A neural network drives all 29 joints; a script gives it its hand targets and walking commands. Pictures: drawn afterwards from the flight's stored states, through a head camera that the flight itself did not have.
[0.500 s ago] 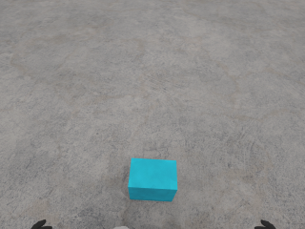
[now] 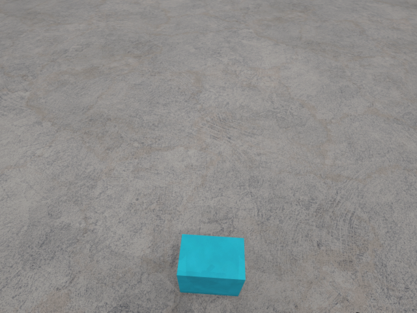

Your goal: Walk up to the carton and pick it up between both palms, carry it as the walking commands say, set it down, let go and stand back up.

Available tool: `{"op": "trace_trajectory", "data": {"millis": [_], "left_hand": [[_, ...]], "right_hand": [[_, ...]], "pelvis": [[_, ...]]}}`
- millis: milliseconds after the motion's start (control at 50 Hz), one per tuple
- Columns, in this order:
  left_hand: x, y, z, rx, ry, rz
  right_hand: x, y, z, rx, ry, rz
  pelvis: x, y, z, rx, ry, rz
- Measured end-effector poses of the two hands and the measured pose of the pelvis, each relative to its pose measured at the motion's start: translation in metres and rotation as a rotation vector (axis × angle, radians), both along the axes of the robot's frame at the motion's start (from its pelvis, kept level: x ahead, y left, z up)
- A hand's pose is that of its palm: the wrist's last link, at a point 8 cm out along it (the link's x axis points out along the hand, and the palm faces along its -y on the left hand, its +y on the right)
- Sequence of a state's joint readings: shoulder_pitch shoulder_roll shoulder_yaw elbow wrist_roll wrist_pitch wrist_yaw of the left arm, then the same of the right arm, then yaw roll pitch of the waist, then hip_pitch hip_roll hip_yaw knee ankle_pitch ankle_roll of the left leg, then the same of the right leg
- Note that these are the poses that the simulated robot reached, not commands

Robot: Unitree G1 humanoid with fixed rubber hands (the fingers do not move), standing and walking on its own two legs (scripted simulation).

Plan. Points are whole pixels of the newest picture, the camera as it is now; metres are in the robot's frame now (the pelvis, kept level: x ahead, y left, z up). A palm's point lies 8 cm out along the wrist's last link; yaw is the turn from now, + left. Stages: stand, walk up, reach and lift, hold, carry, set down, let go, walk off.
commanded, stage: walk up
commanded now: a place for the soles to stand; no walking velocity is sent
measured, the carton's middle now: (211, 266) +0.43 -0.01 -0.65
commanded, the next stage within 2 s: reach and lift in 0.76 s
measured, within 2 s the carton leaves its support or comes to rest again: neither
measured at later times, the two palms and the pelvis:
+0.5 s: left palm out of the picture +0.09 +0.31 -0.11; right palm out of the picture +0.11 -0.31 -0.11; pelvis +0.01 +0.00 +0.00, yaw +2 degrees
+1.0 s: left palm (69, 312) +0.16 +0.28 -0.11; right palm out of the picture +0.15 -0.28 -0.11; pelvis -0.03 +0.00 -0.02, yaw -8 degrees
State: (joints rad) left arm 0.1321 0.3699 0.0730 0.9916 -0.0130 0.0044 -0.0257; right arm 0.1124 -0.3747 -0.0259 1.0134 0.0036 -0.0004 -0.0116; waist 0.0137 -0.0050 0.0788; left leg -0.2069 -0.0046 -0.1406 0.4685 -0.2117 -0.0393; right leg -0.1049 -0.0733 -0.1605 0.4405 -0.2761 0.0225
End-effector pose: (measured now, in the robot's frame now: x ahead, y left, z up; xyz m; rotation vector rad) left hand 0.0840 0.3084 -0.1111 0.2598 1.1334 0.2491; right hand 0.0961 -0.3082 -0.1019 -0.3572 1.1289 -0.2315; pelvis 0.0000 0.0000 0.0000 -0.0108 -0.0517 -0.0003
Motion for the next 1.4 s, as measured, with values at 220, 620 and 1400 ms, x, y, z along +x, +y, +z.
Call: {"op": "trace_trajectory", "data": {"millis": [220, 620, 1400], "left_hand": [[0.011, -0.001, 0.000, 0.007, -0.010, 0.006], [0.001, 0.005, -0.005, 0.008, 0.001, 0.034], [0.152, -0.046, -0.050, -0.087, -0.197, -0.063]], "right_hand": [[0.007, -0.001, -0.003, -0.007, 0.013, 0.004], [0.016, 0.000, -0.005, -0.027, 0.011, 0.032], [0.131, 0.036, -0.065, 0.088, -0.201, 0.023]], "pelvis": [[0.007, -0.003, -0.002, 0.000, -0.003, 0.014], [0.008, -0.001, -0.006, -0.006, -0.010, 0.036], [-0.070, 0.009, -0.072, 0.056, 0.340, -0.158]]}}
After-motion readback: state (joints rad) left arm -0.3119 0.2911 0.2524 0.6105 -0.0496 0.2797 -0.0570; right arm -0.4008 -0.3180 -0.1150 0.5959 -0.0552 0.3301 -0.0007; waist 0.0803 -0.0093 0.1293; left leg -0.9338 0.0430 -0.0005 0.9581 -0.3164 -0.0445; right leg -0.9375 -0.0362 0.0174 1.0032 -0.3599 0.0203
